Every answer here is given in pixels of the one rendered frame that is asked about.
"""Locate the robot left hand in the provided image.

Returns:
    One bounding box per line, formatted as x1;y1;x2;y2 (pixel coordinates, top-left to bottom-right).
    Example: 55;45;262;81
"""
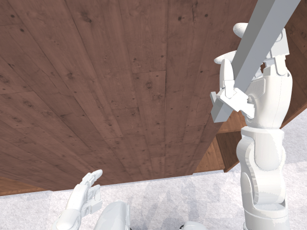
65;170;103;218

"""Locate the handle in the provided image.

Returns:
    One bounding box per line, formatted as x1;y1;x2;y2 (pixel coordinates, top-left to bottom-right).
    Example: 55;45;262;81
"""
210;0;301;123

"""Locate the robot right hand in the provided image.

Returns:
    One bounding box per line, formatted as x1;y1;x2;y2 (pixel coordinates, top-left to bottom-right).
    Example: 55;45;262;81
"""
214;23;293;129

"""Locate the robot left forearm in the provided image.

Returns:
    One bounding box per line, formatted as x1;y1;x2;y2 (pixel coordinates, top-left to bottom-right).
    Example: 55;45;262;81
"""
50;209;82;230

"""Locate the wardrobe door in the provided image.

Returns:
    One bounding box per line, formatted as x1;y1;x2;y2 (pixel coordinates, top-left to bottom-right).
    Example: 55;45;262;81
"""
0;176;39;192
0;0;258;191

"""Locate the robot right forearm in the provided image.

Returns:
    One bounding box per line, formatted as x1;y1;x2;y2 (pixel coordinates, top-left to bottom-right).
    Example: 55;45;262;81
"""
236;126;291;230

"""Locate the left robot thigh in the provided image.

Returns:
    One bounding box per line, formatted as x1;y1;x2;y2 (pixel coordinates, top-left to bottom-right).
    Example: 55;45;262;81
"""
94;201;130;230

